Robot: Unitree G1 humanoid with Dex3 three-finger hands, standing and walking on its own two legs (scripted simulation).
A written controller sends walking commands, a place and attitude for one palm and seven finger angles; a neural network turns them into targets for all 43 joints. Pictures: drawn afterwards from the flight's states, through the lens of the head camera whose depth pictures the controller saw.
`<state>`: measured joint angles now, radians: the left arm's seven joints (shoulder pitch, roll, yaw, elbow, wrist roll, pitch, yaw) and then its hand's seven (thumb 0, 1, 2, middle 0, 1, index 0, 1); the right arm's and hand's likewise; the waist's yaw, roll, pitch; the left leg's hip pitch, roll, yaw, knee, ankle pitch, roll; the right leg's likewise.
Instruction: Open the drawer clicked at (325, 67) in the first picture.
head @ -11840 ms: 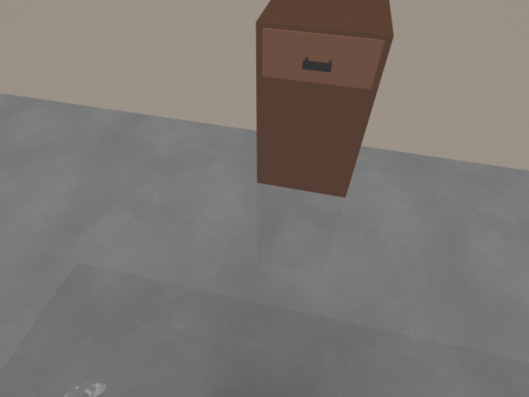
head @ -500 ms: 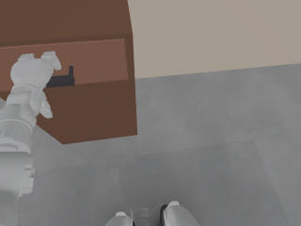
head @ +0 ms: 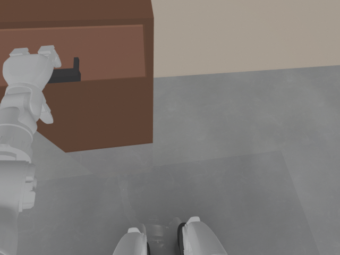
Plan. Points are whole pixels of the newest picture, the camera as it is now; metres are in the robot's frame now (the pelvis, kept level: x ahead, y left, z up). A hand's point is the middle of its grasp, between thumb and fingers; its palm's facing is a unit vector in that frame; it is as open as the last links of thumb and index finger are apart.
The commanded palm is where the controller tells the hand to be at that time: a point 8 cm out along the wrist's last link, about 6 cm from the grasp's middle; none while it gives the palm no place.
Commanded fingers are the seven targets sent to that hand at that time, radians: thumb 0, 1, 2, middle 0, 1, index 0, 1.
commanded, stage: lower the fingers behind the handle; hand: left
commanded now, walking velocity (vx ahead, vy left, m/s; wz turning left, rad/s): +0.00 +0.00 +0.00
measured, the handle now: (57, 69) +0.56 +0.25 +0.01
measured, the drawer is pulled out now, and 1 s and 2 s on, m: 0.00 0.00 0.04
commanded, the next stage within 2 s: close the thumb around the handle in 0.70 s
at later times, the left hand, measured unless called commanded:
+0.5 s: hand (47, 91) +0.51 +0.27 -0.01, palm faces -0.09 -0.01 -1.00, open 13.8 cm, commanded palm +0.51 +0.24 +0.03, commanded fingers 0.00 -0.50 0.30 -0.30 -1.20 -0.30 -1.20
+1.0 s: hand (47, 92) +0.51 +0.27 -0.02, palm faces -0.08 -0.03 -1.00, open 12.8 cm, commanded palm +0.51 +0.25 +0.03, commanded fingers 0.00 0.12 0.56 -0.34 -1.27 -0.34 -1.27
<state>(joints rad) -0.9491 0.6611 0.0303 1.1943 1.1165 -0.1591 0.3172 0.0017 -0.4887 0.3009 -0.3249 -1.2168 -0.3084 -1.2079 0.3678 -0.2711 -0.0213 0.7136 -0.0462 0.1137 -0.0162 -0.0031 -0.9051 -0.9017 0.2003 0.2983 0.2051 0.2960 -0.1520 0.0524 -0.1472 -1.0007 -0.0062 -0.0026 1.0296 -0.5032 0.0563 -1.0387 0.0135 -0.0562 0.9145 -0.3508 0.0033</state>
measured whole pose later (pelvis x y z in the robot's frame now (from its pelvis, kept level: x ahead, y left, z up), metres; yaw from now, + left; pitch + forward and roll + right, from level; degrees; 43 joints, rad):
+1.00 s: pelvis -0.01 +0.00 -0.02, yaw +0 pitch +29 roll -4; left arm -0.94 0.68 0.07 1.16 1.12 -0.15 0.34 0.00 -0.32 0.37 -0.32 -1.22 -0.32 -1.22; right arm 0.34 -0.27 -0.01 0.71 -0.05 0.10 -0.01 0.00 -0.91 -0.90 0.20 0.30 0.21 0.30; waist -0.16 0.06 -0.15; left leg -1.10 0.00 -0.01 1.12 -0.53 0.05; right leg -1.13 0.02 -0.06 1.00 -0.37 0.00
